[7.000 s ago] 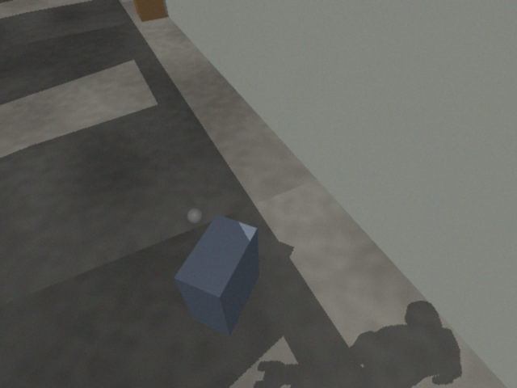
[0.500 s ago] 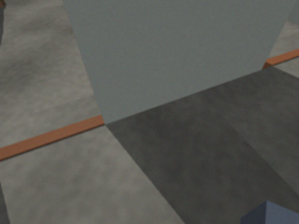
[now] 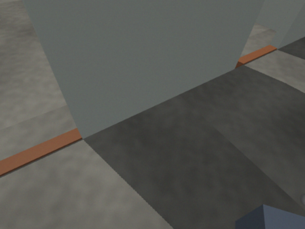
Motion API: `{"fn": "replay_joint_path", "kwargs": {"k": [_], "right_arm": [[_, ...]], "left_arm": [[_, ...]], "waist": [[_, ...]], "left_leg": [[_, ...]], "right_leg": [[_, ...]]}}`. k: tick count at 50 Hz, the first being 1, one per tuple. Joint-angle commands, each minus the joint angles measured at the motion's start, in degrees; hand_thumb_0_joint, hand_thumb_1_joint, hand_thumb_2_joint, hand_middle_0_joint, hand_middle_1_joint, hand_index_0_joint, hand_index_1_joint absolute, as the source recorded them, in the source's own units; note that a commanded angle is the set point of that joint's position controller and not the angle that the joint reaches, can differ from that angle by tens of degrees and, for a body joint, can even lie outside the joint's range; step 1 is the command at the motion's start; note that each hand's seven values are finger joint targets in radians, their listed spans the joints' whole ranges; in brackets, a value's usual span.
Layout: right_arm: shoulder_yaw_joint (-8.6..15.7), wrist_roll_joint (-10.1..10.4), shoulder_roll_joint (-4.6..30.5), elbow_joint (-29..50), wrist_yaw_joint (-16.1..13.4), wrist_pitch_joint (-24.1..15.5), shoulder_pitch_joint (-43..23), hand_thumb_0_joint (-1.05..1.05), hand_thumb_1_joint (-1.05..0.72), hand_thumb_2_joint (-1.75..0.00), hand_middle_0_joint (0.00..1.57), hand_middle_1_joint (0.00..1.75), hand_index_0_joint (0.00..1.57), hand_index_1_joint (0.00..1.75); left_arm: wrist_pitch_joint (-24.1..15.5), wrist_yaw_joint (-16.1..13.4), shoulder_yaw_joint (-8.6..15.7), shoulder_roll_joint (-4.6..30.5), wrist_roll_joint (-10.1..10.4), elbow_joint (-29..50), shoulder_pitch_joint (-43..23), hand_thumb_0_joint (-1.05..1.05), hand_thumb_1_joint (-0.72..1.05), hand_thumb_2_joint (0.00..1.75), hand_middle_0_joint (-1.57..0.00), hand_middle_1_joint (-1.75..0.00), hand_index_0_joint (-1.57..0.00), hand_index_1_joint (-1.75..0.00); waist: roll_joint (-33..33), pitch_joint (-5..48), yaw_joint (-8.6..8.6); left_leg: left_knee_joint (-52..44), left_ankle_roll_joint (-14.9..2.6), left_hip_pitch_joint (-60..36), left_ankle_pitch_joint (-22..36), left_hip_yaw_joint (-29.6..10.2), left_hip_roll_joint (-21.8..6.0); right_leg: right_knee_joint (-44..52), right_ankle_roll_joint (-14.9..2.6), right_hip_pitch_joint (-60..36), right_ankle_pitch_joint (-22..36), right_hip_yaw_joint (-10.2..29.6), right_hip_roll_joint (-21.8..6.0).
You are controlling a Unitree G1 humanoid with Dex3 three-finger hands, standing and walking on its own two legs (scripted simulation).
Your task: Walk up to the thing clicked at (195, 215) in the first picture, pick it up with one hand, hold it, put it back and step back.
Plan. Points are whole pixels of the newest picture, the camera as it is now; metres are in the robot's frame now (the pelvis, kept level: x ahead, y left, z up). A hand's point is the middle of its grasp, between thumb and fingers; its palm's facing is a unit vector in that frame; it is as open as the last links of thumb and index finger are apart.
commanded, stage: walk up
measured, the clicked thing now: out of the picture +0.39 -1.02 -0.74
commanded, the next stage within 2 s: stand in 1.70 s
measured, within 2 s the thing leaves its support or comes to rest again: neither
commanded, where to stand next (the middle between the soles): +0.18 -0.01 m, yaw -14 degrees
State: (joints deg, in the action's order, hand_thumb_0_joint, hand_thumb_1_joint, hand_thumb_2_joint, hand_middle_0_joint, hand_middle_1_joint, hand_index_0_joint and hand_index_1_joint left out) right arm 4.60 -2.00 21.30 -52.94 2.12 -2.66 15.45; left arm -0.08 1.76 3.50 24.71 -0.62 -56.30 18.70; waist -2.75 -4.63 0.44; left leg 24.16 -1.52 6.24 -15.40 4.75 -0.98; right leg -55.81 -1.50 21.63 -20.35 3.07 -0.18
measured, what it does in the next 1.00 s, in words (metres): walks ahead, turning right: right foot, then left foot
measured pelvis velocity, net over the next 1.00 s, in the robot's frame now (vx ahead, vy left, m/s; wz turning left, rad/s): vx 0.12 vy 0.00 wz -0.28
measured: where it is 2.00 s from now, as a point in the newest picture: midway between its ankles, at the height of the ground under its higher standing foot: outside the picture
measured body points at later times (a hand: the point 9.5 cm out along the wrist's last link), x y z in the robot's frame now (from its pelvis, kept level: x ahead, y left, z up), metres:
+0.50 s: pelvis +0.12 -0.01 -0.02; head +0.15 -0.04 +0.43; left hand +0.28 +0.26 -0.11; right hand +0.14 -0.33 -0.15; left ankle +0.14 +0.15 -0.69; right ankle +0.18 -0.12 -0.74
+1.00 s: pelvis +0.12 +0.00 -0.03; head +0.17 +0.01 +0.42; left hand +0.27 +0.30 -0.16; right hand +0.12 -0.34 -0.12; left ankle +0.19 +0.13 -0.74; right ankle +0.06 -0.12 -0.75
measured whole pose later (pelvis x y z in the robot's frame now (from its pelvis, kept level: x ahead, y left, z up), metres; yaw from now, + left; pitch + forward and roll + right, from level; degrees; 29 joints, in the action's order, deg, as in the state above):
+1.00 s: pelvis +0.12 +0.00 -0.03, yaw -16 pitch -2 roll -1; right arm 2.6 -2.0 23.4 -47.2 -0.1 -0.5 11.7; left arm 1.8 0.3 2.8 24.3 -0.5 -52.7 12.8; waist -1.6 -7.7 0.3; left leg 41.7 0.8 21.1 -18.6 4.8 -6.6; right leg -39.3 0.2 14.1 -25.5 2.4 0.3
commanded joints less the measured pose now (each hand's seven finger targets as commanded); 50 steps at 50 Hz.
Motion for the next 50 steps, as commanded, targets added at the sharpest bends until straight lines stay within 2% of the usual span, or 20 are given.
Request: {"fn": "replay_joint_path", "kwargs": {"k": [1,3,9,12,13,14,15,16,19,22,27,31,32,33,34,35,39,45,48,50], "right_arm": [[3.01,0.69,13.73,5.58,-0.95,-2.05,2.17,0.0,-0.9,-0.9,0.2,0.3,0.2,0.3],[3.05,0.77,14.3,6.29,-1.16,-1.76,3.87,0.0,-0.9,-0.9,0.2,0.3,0.2,0.3],[2.66,0.79,13.97,9.84,-1.29,-0.03,1.96,0.0,-0.9,-0.9,0.2,0.3,0.2,0.3],[1.37,1.85,11.46,11.04,-1.61,0.46,1.2,0.0,-0.9,-0.9,0.2,0.3,0.2,0.3],[0.64,2.11,9.71,11.2,-1.71,0.55,3.81,0.0,-0.9,-0.9,0.2,0.3,0.2,0.3],[-0.05,2.05,7.74,11.02,-1.85,1.47,7.34,0.0,-0.9,-0.9,0.2,0.3,0.2,0.3],[1.24,1.52,12.44,9.48,-2.67,2.49,8.14,0.0,-0.9,-0.9,0.2,0.3,0.2,0.3],[1.64,1.17,13.74,8.31,-2.89,2.66,7.24,0.0,-0.9,-0.9,0.2,0.3,0.2,0.3],[1.0,1.74,11.73,5.69,-2.32,3.06,7.69,0.0,-0.9,-0.9,0.2,0.3,0.2,0.3],[0.77,1.14,10.75,5.1,-2.18,3.17,7.0,0.0,-0.9,-0.9,0.2,0.3,0.2,0.3],[1.31,1.54,11.18,4.73,-3.47,2.47,4.05,0.0,-0.9,-0.9,0.2,0.3,0.2,0.3],[1.9,0.76,11.25,3.29,-4.11,1.82,6.54,0.0,-0.9,-0.9,0.2,0.3,0.2,0.3],[2.48,-0.16,13.88,4.05,-4.33,1.52,5.61,0.0,-0.9,-0.9,0.2,0.3,0.2,0.3],[3.26,-0.42,18.52,5.54,-4.26,1.13,2.21,0.0,-0.9,-0.9,0.2,0.3,0.2,0.3],[3.75,0.38,21.17,6.39,-4.03,1.06,-0.84,0.0,-0.9,-0.9,0.2,0.3,0.2,0.3],[4.01,0.24,21.47,7.02,-4.01,0.82,-2.78,0.0,-0.9,-0.9,0.2,0.3,0.2,0.3],[2.5,0.41,16.27,7.48,-4.63,0.08,-3.71,0.0,-0.9,-0.9,0.2,0.3,0.2,0.3],[2.5,-0.43,16.64,7.77,-3.5,0.54,0.43,0.0,-0.9,-0.9,0.2,0.3,0.2,0.3],[2.05,-0.15,17.21,8.45,-2.8,1.86,-3.07,0.0,-0.9,-0.9,0.2,0.3,0.2,0.3],[0.61,1.13,13.73,8.93,-2.52,2.36,-5.54,0.0,-0.9,-0.9,0.2,0.3,0.2,0.3]], "left_arm": [[-2.24,0.4,1.96,8.17,0.25,6.47,-1.9,0.0,0.9,0.9,-0.2,-0.3,-0.2,-0.3],[-2.27,0.59,1.63,7.24,0.41,8.52,-4.53,0.0,0.9,0.9,-0.2,-0.3,-0.2,-0.3],[-2.31,0.54,1.55,6.06,-0.26,10.12,-5.93,0.0,0.9,0.9,-0.2,-0.3,-0.2,-0.3],[-3.11,-0.88,2.79,8.79,-0.37,7.79,2.36,0.0,0.9,0.9,-0.2,-0.3,-0.2,-0.3],[-3.41,-1.58,4.12,12.48,-0.4,7.88,5.27,0.0,0.9,0.9,-0.2,-0.3,-0.2,-0.3],[-3.37,-2.23,4.51,15.07,0.1,9.51,6.3,0.0,0.9,0.9,-0.2,-0.3,-0.2,-0.3],[-3.1,-2.41,4.46,15.91,0.58,10.9,2.9,0.0,0.9,0.9,-0.2,-0.3,-0.2,-0.3],[-2.56,-2.67,4.34,14.95,1.0,11.09,0.8,0.0,0.9,0.9,-0.2,-0.3,-0.2,-0.3],[-2.29,-3.11,2.54,10.43,0.7,12.7,-5.79,0.0,0.9,0.9,-0.2,-0.3,-0.2,-0.3],[-2.06,-2.86,2.25,10.1,-0.26,13.19,-7.19,0.0,0.9,0.9,-0.2,-0.3,-0.2,-0.3],[0.03,-2.27,3.01,11.53,-1.13,15.25,-9.16,0.0,0.9,0.9,-0.2,-0.3,-0.2,-0.3],[2.09,-2.08,2.01,9.2,0.12,16.29,-11.84,0.0,0.9,0.9,-0.2,-0.3,-0.2,-0.3],[2.47,-2.05,1.54,7.7,0.69,16.13,-11.2,0.0,0.9,0.9,-0.2,-0.3,-0.2,-0.3],[2.68,-2.16,1.04,5.85,0.95,15.74,-9.95,0.0,0.9,0.9,-0.2,-0.3,-0.2,-0.3],[3.07,-3.04,2.04,8.9,0.14,14.27,-8.88,0.0,0.9,0.9,-0.2,-0.3,-0.2,-0.3],[3.15,-3.18,2.68,10.63,-0.18,13.59,-8.24,0.0,0.9,0.9,-0.2,-0.3,-0.2,-0.3],[2.92,-2.04,3.27,10.09,0.63,10.84,-5.14,0.0,0.9,0.9,-0.2,-0.3,-0.2,-0.3],[0.4,-1.61,1.87,8.57,0.47,10.59,-8.2,0.0,0.9,0.9,-0.2,-0.3,-0.2,-0.3],[-0.51,-2.1,1.89,7.67,-0.05,6.78,-3.18,0.0,0.9,0.9,-0.2,-0.3,-0.2,-0.3],[-1.41,-2.76,2.46,8.58,-0.36,4.03,0.58,0.0,0.9,0.9,-0.2,-0.3,-0.2,-0.3]], "waist": [[11.51,-2.54,1.98],[11.1,-3.04,2.46],[9.51,-1.47,1.99],[-0.01,5.68,-3.71],[-9.36,9.69,-4.92],[-14.04,11.58,-4.58],[-10.6,10.14,-3.88],[-7.85,6.5,-3.39],[-4.01,2.81,0.37],[-5.02,3.17,-0.1],[-9.89,5.57,-1.17],[-4.55,7.1,1.67],[2.26,5.96,1.95],[13.14,3.72,1.03],[14.03,3.06,0.73],[14.6,1.91,0.45],[12.26,2.84,-1.63],[15.63,9.57,2.85],[15.64,7.28,-0.15],[9.63,7.82,-2.8]], "left_leg": [[-9.58,-7.23,-7.02,23.32,-9.3,-13.16],[-7.81,-8.27,-8.58,31.73,-6.81,-13.51],[-1.19,-7.46,-0.28,28.19,-2.45,-11.93],[16.68,-4.09,4.84,25.28,-0.3,-8.37],[29.59,-1.97,10.9,13.68,2.1,-3.12],[40.19,0.29,18.51,-15.89,-0.16,4.19],[43.31,0.23,18.7,-22.45,-6.14,1.01],[44.93,0.51,19.25,-23.26,-7.61,-0.37],[39.28,0.67,16.09,-14.2,-7.11,-2.49],[33.28,1.59,13.5,-11.46,-4.07,-1.37],[22.81,2.19,12.23,-9.05,-2.87,-0.17],[9.98,0.28,2.38,3.3,-3.0,1.09],[3.08,-1.65,4.18,-0.27,-11.63,-4.77],[-5.43,-6.25,6.32,-0.06,-28.45,-17.22],[-7.43,-12.47,13.75,1.75,-33.43,-24.78],[-7.16,-15.22,15.64,3.08,-36.05,-25.88],[0.04,-8.32,8.36,15.71,-15.7,-13.34],[4.93,-11.18,-6.26,14.88,-12.66,-14.04],[9.06,-9.9,4.39,18.04,-9.9,-13.15],[17.08,-5.55,9.58,16.48,-6.47,-10.57]], "right_leg": [[4.64,1.23,10.32,2.77,0.59,-2.65],[9.54,1.04,10.47,2.89,-0.79,-2.43],[20.1,-0.32,-2.71,10.32,-6.06,-1.0],[27.15,-2.43,-20.45,21.03,-4.91,-0.09],[30.32,-5.32,-27.08,26.74,5.71,-6.01],[35.02,-12.11,-28.27,25.98,29.01,-20.59],[35.29,-17.38,-22.96,18.55,35.52,-23.3],[36.76,-17.76,-17.48,12.42,33.43,-22.07],[35.85,-10.56,-7.87,11.21,14.26,-12.22],[34.41,-10.7,-3.71,16.63,8.89,-8.61],[28.87,-11.65,-3.18,24.46,9.72,-9.91],[20.49,-7.82,5.22,17.11,11.01,-7.67],[15.35,-5.12,7.61,11.67,10.12,-3.75],[4.74,-1.41,11.96,-3.64,4.99,5.17],[-8.06,-0.36,7.13,-14.03,5.9,6.15],[-13.59,0.02,6.73,-14.21,7.9,4.82],[-15.49,0.38,9.12,-6.0,8.3,5.19],[9.06,2.99,5.4,-12.85,-0.57,1.18],[23.49,1.38,-7.27,-5.24,-5.09,2.35],[32.33,-0.15,-15.0,7.58,-2.11,1.11]]}}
